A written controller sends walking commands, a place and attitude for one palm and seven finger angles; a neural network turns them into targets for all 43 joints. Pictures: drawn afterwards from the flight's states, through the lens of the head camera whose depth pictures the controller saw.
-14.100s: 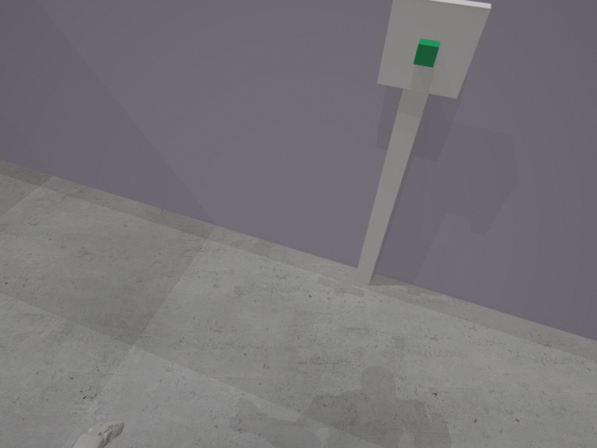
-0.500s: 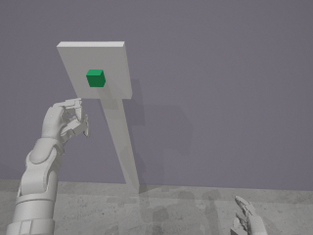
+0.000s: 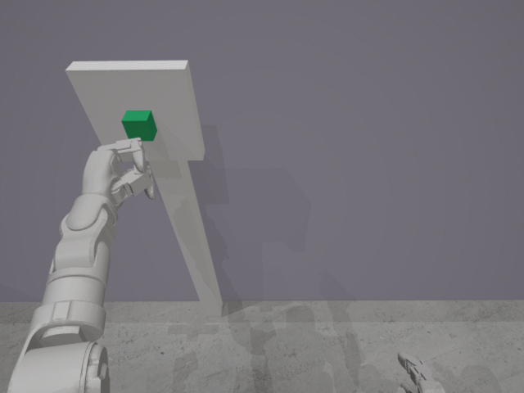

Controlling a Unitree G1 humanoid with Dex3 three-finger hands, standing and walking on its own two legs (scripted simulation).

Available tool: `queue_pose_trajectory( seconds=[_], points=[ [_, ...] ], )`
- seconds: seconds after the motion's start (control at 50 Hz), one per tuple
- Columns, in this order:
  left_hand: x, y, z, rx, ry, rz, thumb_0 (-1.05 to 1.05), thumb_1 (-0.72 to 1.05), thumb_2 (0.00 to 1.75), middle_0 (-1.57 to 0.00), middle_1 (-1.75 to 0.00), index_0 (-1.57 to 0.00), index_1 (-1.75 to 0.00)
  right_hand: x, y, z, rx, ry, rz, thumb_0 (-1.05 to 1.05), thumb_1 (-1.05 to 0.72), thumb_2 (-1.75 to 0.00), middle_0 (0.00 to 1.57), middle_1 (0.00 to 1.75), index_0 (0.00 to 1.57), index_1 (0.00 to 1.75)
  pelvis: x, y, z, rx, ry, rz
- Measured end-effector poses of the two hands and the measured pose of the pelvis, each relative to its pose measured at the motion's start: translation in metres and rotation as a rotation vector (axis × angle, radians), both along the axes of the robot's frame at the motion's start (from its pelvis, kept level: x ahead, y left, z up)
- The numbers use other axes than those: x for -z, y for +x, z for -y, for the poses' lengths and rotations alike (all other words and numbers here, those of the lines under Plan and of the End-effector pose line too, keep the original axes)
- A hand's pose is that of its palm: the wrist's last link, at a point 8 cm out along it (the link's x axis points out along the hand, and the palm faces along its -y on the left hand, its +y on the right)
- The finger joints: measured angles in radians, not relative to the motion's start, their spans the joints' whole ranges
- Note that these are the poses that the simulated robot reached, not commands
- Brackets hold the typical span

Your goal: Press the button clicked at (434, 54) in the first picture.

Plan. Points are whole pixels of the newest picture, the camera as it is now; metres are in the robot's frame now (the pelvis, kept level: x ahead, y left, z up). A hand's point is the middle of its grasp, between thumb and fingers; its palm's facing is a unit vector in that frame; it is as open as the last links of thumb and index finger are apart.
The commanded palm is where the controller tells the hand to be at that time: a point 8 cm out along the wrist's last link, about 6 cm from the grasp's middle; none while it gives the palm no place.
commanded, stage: aim a knuckle at the button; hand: left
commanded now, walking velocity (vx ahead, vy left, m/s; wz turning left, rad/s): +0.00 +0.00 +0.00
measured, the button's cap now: (140, 124) +0.49 +0.22 +0.17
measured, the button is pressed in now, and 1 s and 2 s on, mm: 0 0 11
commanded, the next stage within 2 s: press the button with the knuckle in 0.84 s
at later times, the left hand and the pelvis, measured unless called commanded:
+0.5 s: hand (140, 179) +0.38 +0.19 +0.15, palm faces +0.05 -1.00 +0.00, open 3.1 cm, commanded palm +0.35 +0.25 +0.14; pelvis +0.01 +0.00 +0.00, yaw -1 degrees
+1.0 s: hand (145, 184) +0.39 +0.19 +0.14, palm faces +0.06 -1.00 -0.02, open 3.1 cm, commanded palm +0.36 +0.24 +0.14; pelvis +0.00 +0.00 +0.00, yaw +0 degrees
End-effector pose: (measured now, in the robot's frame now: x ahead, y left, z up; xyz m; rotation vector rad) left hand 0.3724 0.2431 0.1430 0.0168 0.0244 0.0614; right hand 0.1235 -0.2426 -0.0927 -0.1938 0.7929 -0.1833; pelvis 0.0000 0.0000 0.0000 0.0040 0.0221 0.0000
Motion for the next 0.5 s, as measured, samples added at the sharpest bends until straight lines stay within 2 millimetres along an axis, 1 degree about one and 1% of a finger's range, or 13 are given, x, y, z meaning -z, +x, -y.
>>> queue_pose_trajectory(
  seconds=[0.04, 0.08, 0.16, 0.22, 0.3, 0.36, 0.44, 0.5],
  points=[
    [0.005, 0.004, -0.003, -0.011, 0.005, -0.019, 0.02, 0.90, 0.90, -1.30, -1.49, -1.31, -1.50, 0.001, -0.007, 0.003, 0.015, -0.001, -0.018, 0.01, -0.90, -0.90, 0.20, 0.29, 0.21, 0.30, 0.000, 0.000, 0.000, 0.007, 0.000, -0.009],
    [0.005, 0.004, -0.006, -0.017, 0.009, -0.004, 0.02, 0.90, 0.90, -1.30, -1.49, -1.30, -1.50, 0.003, -0.013, 0.007, 0.030, -0.002, -0.032, 0.01, -0.90, -0.90, 0.20, 0.29, 0.21, 0.30, 0.000, 0.002, 0.000, 0.015, 0.000, -0.014],
    [-0.002, 0.000, -0.010, -0.014, 0.007, 0.067, 0.02, 0.90, 0.90, -1.30, -1.49, -1.30, -1.50, 0.005, -0.022, 0.011, 0.047, -0.006, -0.058, 0.01, -0.90, -0.90, 0.20, 0.29, 0.20, 0.30, 0.000, 0.006, 0.000, 0.020, -0.001, -0.014],
    [-0.003, -0.001, -0.012, -0.005, 0.001, 0.075, 0.02, 0.90, 0.90, -1.30, -1.50, -1.30, -1.50, 0.006, -0.024, 0.012, 0.051, -0.008, -0.071, 0.01, -0.90, -0.90, 0.20, 0.29, 0.20, 0.30, 0.000, 0.007, 0.000, 0.016, -0.002, -0.011],
    [0.006, -0.002, -0.015, 0.004, -0.001, 0.021, 0.02, 0.90, 0.90, -1.30, -1.50, -1.30, -1.50, 0.006, -0.021, 0.012, 0.050, -0.007, -0.067, 0.01, -0.90, -0.90, 0.20, 0.29, 0.20, 0.30, 0.000, 0.006, -0.001, 0.014, -0.003, -0.015],
    [0.009, -0.007, -0.013, 0.006, 0.006, 0.013, 0.02, 0.90, 0.90, -1.30, -1.50, -1.30, -1.50, 0.004, -0.015, 0.009, 0.046, -0.003, -0.047, 0.01, -0.90, -0.90, 0.20, 0.29, 0.20, 0.30, 0.000, 0.006, -0.003, 0.015, -0.003, -0.016],
    [0.001, -0.014, -0.006, 0.015, 0.002, 0.072, 0.02, 0.90, 0.90, -1.30, -1.50, -1.30, -1.50, 0.001, -0.003, 0.003, 0.022, 0.001, -0.013, 0.01, -0.90, -0.90, 0.20, 0.29, 0.20, 0.30, 0.000, 0.007, -0.004, 0.013, -0.003, -0.009],
    [-0.005, -0.014, -0.004, 0.013, -0.008, 0.098, 0.02, 0.90, 0.90, -1.30, -1.50, -1.31, -1.50, -0.002, 0.006, -0.002, 0.005, 0.008, 0.013, 0.01, -0.90, -0.90, 0.20, 0.29, 0.20, 0.30, 0.000, 0.007, -0.004, 0.009, -0.003, -0.002]
  ],
)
